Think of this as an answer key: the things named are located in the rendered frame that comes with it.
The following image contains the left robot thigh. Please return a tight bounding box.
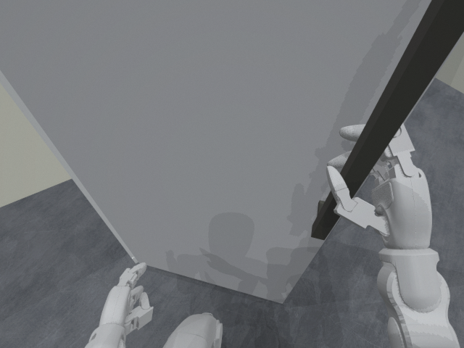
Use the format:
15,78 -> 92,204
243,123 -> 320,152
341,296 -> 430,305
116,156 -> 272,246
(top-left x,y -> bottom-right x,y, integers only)
163,314 -> 223,348

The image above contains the fridge door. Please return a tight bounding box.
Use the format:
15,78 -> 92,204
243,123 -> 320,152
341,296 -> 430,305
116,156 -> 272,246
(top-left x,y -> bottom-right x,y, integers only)
0,0 -> 464,304

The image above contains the handle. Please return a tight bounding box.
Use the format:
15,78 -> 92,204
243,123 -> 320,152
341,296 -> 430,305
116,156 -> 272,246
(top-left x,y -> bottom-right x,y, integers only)
311,0 -> 464,240

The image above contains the right robot forearm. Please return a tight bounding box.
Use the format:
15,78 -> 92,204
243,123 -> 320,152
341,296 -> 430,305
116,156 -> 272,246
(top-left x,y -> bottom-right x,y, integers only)
377,248 -> 460,348

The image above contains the left robot forearm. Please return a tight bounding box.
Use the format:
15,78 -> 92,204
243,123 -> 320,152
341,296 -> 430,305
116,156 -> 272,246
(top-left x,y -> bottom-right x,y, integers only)
85,323 -> 126,348

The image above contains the robot left hand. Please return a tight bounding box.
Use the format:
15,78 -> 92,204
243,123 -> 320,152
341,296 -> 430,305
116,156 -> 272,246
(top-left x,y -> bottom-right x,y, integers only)
99,262 -> 154,335

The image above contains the robot right hand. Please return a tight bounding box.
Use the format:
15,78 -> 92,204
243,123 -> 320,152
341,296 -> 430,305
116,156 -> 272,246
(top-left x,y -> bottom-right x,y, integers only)
326,123 -> 432,249

